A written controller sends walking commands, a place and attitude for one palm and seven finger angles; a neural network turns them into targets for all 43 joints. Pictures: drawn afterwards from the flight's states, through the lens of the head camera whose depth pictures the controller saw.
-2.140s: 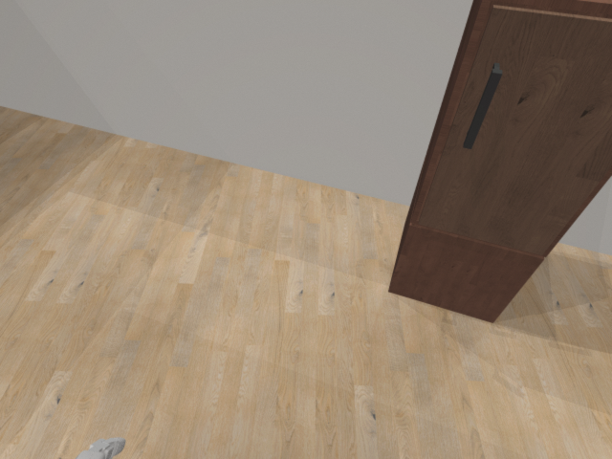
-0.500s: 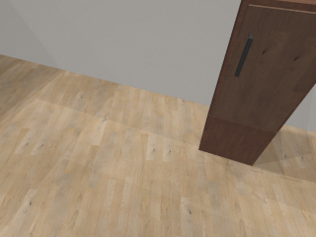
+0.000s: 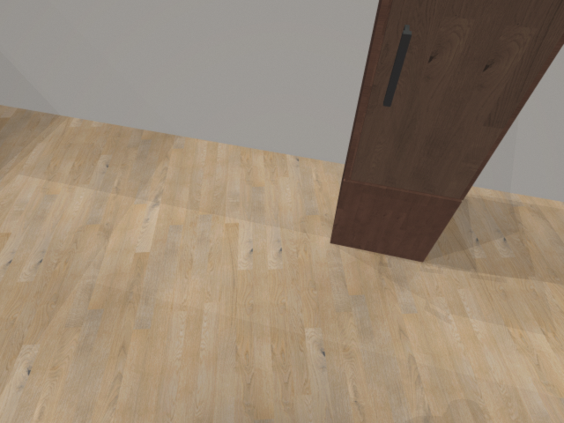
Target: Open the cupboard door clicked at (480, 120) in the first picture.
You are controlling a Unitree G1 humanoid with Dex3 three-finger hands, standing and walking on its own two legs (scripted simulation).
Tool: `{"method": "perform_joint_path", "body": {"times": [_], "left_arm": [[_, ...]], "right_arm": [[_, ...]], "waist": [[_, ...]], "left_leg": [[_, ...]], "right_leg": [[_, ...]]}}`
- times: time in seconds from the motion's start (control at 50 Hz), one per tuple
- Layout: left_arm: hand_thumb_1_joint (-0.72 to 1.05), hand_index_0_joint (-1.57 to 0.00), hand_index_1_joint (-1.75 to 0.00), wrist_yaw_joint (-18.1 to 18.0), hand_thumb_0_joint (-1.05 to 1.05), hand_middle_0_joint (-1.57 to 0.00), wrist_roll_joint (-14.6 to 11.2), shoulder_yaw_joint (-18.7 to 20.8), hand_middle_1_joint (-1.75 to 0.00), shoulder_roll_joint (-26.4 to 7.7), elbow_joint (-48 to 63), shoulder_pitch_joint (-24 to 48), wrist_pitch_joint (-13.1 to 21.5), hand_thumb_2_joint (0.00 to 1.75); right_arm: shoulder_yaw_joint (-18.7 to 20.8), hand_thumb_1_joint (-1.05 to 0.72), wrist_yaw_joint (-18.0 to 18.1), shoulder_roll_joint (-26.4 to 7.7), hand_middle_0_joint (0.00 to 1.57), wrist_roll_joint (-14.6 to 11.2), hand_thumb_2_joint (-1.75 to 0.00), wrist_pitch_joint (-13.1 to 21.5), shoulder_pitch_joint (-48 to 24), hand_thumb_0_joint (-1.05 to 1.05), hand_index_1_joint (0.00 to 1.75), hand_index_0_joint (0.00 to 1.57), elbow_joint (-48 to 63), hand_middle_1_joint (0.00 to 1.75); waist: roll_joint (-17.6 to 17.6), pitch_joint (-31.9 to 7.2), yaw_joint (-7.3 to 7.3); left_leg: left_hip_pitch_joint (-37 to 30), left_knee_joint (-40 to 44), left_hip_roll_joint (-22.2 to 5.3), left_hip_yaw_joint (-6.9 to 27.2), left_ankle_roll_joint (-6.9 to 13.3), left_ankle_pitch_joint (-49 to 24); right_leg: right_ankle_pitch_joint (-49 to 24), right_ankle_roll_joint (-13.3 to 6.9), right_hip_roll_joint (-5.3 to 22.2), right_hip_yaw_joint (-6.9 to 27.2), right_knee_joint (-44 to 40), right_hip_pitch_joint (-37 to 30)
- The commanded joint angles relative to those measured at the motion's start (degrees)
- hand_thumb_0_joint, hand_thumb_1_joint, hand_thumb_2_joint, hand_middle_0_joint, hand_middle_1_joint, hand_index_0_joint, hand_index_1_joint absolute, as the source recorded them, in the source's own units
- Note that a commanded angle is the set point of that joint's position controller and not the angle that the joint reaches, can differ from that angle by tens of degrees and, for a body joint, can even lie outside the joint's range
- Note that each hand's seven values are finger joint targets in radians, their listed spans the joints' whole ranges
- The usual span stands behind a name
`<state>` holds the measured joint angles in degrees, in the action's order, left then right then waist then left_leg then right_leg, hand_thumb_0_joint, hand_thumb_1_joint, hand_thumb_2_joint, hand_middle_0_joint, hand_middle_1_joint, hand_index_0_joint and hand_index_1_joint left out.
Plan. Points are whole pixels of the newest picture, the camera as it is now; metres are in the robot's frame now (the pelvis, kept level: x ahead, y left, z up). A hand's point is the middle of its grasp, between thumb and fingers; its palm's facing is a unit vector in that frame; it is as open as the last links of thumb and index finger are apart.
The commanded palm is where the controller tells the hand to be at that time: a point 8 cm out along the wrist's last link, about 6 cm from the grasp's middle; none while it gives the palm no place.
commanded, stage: turn to face it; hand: left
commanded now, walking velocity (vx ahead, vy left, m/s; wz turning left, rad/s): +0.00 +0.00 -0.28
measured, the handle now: (396, 67) +0.85 -0.22 +0.07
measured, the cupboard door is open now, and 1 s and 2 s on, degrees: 0 0 0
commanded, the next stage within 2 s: take the last steps up to it in 0.30 s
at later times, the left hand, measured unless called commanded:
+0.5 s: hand out of the picture +0.07 +0.23 -0.16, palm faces -0.11 -0.97 -0.22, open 7.4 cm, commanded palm none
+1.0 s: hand out of the picture +0.07 +0.13 -0.19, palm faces -0.21 -0.97 -0.11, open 7.4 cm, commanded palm none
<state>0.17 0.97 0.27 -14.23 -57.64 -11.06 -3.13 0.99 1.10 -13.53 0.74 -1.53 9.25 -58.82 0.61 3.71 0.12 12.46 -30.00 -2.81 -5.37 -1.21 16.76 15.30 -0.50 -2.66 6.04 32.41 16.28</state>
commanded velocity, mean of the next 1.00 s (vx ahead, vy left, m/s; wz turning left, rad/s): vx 0.19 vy -0.09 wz -0.20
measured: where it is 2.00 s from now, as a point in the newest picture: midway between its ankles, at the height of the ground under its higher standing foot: (338, 390)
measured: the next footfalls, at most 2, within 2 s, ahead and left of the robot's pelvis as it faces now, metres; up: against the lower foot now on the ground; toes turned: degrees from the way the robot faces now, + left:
right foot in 0.70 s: -0.01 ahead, -0.13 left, +0.00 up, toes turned -18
left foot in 1.04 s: +0.22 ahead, +0.03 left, +0.00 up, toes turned -4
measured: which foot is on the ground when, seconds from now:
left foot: down 0.00-0.70, up 0.72-1.00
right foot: down 0.00-0.28, up 0.30-0.68, down 0.70-1.00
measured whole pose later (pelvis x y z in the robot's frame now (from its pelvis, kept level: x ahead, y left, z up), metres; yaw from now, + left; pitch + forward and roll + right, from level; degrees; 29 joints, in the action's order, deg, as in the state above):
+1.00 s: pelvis +0.08 -0.04 +0.00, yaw -14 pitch +1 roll -3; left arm 0.1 1.9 1.7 -9.3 -63.5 -21.6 0.8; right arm 3.7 -0.4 -11.1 1.7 0.2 12.8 -57.9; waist 1.4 0.4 0.4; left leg 28.4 -46.0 -7.5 -7.0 -1.6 18.7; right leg 21.9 -1.3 -2.7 -4.5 23.4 2.3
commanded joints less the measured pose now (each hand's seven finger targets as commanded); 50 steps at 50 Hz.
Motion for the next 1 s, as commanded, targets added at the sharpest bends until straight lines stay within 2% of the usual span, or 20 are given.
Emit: {"method": "perform_joint_path", "body": {"times": [0.0,0.08,0.12,0.22,0.24,0.26,0.28,0.36,0.4,0.48,0.54,0.62,0.64,0.66,0.68,0.7,0.74,0.8,0.94,0.98], "left_arm": [[0.9,-0.2,-0.3,-0.6,0.0,-0.2,0.4,3.0,-0.3,-8.9,5.4,-1.3,1.3,0.9],[0.9,-0.2,-0.3,-1.1,0.0,-0.2,0.6,4.0,-0.3,-11.3,6.0,-2.8,1.5,0.9],[0.9,-0.2,-0.3,-1.7,0.0,-0.2,0.6,4.6,-0.3,-10.7,6.3,-3.1,1.5,0.9],[0.9,-0.2,-0.3,-1.9,0.0,-0.2,0.1,4.6,-0.3,-8.0,7.5,0.6,1.4,0.9],[0.9,-0.2,-0.3,-1.7,0.0,-0.2,-0.1,4.2,-0.3,-5.9,8.0,0.7,1.4,0.9],[0.9,-0.2,-0.3,-1.1,0.0,-0.2,-0.4,3.8,-0.3,-3.0,8.9,0.8,1.2,0.9],[0.9,-0.2,-0.3,-1.1,0.0,-0.2,-0.1,4.1,-0.3,-3.2,8.9,1.4,1.2,0.9],[0.9,-0.2,-0.3,-0.4,0.0,-0.2,0.7,4.9,-0.3,-3.0,5.8,-2.3,0.1,0.9],[0.9,-0.2,-0.3,-0.1,0.0,-0.2,0.4,4.1,-0.3,-1.1,5.4,-2.8,0.4,0.9],[0.9,-0.2,-0.3,1.4,0.0,-0.2,0.9,3.9,-0.3,-1.0,7.4,3.6,0.9,0.9],[0.9,-0.2,-0.3,2.2,0.0,-0.2,1.0,3.9,-0.3,-1.1,7.9,5.0,1.4,0.9],[0.9,-0.2,-0.3,2.6,0.0,-0.2,0.8,4.2,-0.3,-0.6,5.0,-2.0,2.3,0.9],[0.9,-0.2,-0.3,2.3,0.0,-0.2,0.9,4.5,-0.3,-1.8,3.4,-5.5,2.7,0.9],[0.9,-0.2,-0.3,1.6,0.0,-0.2,1.1,5.3,-0.3,-5.4,1.6,-10.8,3.3,0.9],[0.9,-0.2,-0.3,0.7,0.0,-0.2,1.1,6.4,-0.3,-10.9,0.1,-15.5,3.5,0.9],[0.9,-0.2,-0.3,-0.2,0.0,-0.2,0.3,6.1,-0.3,-10.3,-0.1,-18.0,3.4,0.9],[0.9,-0.2,-0.3,-0.8,0.0,-0.2,0.5,5.8,-0.3,-7.2,0.1,-12.2,3.8,0.9],[0.9,-0.2,-0.3,-1.0,0.0,-0.2,0.9,4.1,-0.3,-3.9,0.7,-7.2,5.1,0.9],[0.9,-0.2,-0.3,-0.8,0.0,-0.2,1.1,3.7,-0.3,-4.7,-2.4,-9.4,5.5,0.9],[0.9,-0.2,-0.3,-0.5,0.0,-0.2,0.8,3.8,-0.3,-4.5,-2.9,-8.9,5.5,0.9]], "right_arm": [[3.1,-0.9,0.6,-9.7,0.2,0.0,-0.9,1.0,-0.1,0.0,0.3,0.2,4.7,0.3],[3.0,-0.9,0.5,-5.4,0.2,-0.3,-0.9,0.6,2.0,0.0,0.3,0.2,5.0,0.3],[2.9,-0.9,0.5,-5.0,0.2,-0.3,-0.9,0.9,2.2,0.0,0.3,0.2,5.1,0.3],[2.6,-0.9,1.1,-3.5,0.2,-0.8,-0.9,2.2,10.1,0.0,0.3,0.2,2.4,0.3],[2.9,-0.9,1.3,-5.1,0.2,-0.6,-0.9,2.7,11.2,0.0,0.3,0.2,2.4,0.3],[3.8,-0.9,1.4,-9.0,0.2,0.1,-0.9,2.8,10.1,0.0,0.3,0.2,3.4,0.3],[3.7,-0.9,1.4,-9.5,0.2,0.3,-0.9,2.6,7.8,0.0,0.3,0.2,4.4,0.3],[2.8,-0.9,1.6,-6.2,0.2,0.8,-0.9,2.7,2.3,0.0,0.3,0.2,5.7,0.3],[2.7,-0.9,1.5,-6.2,0.2,1.0,-0.9,2.7,5.0,0.0,0.3,0.2,4.6,0.3],[3.9,-0.9,1.3,-7.9,0.2,1.4,-0.9,3.0,12.7,0.0,0.3,0.2,1.9,0.3],[4.6,-0.9,1.1,-9.4,0.2,1.5,-0.9,3.5,13.3,0.0,0.3,0.2,1.2,0.3],[4.8,-0.9,0.9,-9.9,0.2,1.4,-0.9,3.4,9.9,0.0,0.3,0.2,0.8,0.3],[4.7,-0.9,0.7,-8.9,0.2,1.2,-0.9,3.4,9.7,0.0,0.3,0.2,0.7,0.3],[4.0,-0.9,0.3,-6.0,0.2,0.5,-0.9,3.4,8.6,0.0,0.3,0.2,1.5,0.3],[2.4,-0.9,0.0,-1.6,0.2,0.4,-0.9,3.6,3.1,0.0,0.3,0.2,4.7,0.3],[2.6,-0.9,-0.2,-3.6,0.2,0.9,-0.9,3.3,-1.7,0.0,0.3,0.2,6.4,0.3],[3.0,-0.9,-0.7,-3.2,0.2,0.9,-0.9,3.1,-1.6,0.0,0.3,0.2,5.6,0.3],[3.1,-0.9,-1.2,-1.4,0.2,1.4,-0.9,2.4,2.5,0.0,0.3,0.2,3.5,0.3],[3.1,-0.9,-1.6,-0.1,0.2,0.7,-0.9,3.1,2.8,0.0,0.3,0.2,4.3,0.3],[3.2,-0.9,-0.9,-0.6,0.2,0.8,-0.9,3.9,7.2,0.0,0.3,0.2,2.7,0.3]], "waist": [[-1.8,-4.3,-0.49],[10.6,-4.8,-0.67],[11.3,-5.0,-1.49],[6.1,-9.6,2.52],[-0.4,-9.9,2.97],[-13.3,-7.0,2.52],[-15.0,-4.2,1.87],[-7.4,-0.1,-1.57],[-7.9,-2.1,-0.49],[-8.3,-0.9,3.99],[-8.4,-1.0,4.51],[-6.5,-3.5,0.5],[-3.1,-4.7,-1.07],[5.3,-6.8,-3.66],[20.6,-4.2,-6.64],[13.7,-2.6,-8.21],[10.7,1.0,-5.09],[4.2,4.1,-0.12],[6.0,3.4,0.83],[3.0,1.3,3.31]], "left_leg": [[0.1,3.2,-6.8,5.4,2.9,-0.1],[5.6,-10.7,0.8,1.2,0.3,7.7],[9.4,-16.5,0.7,4.1,0.3,11.2],[-5.2,3.2,0.4,4.4,0.7,-0.6],[-9.8,8.2,-4.2,9.6,2.4,-1.6],[-9.5,14.2,-14.4,21.3,6.6,-4.9],[-3.5,16.2,-20.2,23.5,10.5,-9.8],[2.6,14.7,-14.1,12.3,10.3,-11.4],[-3.1,12.7,-12.9,9.0,10.1,-15.7],[-8.8,16.0,-17.3,12.8,10.9,-1.8],[-9.7,16.2,-19.2,13.4,10.7,1.0],[-2.6,8.7,-16.6,6.4,6.4,-0.6],[3.1,2.7,-13.9,3.5,4.3,1.0],[13.7,-8.2,-9.9,-2.8,1.7,6.6],[29.1,-23.6,-2.0,-6.8,-0.8,21.3],[31.9,-30.9,-2.9,0.3,0.2,19.6],[31.0,-34.3,-5.8,2.0,0.5,13.0],[23.2,-31.7,-6.1,0.7,-0.9,6.3],[14.4,-14.0,-4.4,-2.2,-0.2,2.0],[5.4,-6.9,-2.1,-4.6,0.3,-1.3]], "right_leg": [[-9.6,-1.6,5.4,5.6,-2.0,3.0],[-4.6,-7.0,14.1,20.8,-13.4,1.9],[-10.2,-10.3,15.6,22.7,-14.6,-1.6],[-15.8,-5.9,10.1,14.1,-5.8,2.4],[-10.1,-3.4,5.6,9.8,-0.6,7.7],[1.5,0.0,-0.9,1.7,9.3,14.7],[13.1,1.5,-0.6,-1.8,18.6,14.3],[9.0,2.3,2.3,-2.4,30.1,13.3],[9.0,2.6,2.8,-5.4,24.8,12.7],[11.3,2.3,4.7,-7.8,16.4,15.1],[12.1,1.7,5.3,-8.6,10.3,13.4],[3.1,0.6,2.6,-12.9,-4.7,-2.3],[-0.4,-0.4,2.3,-12.3,-9.9,-10.7],[4.7,-3.1,10.4,-3.5,-14.0,-21.7],[7.5,-8.9,21.6,16.0,-19.6,-26.2],[8.2,-12.3,24.1,18.1,-21.2,-22.3],[14.4,-12.3,21.0,14.4,-22.1,-15.8],[3.7,-10.7,17.4,4.7,-21.4,-4.8],[-4.7,-10.1,14.7,0.6,-18.5,-5.0],[-11.8,-8.9,12.6,-1.4,-12.1,-4.1]]}}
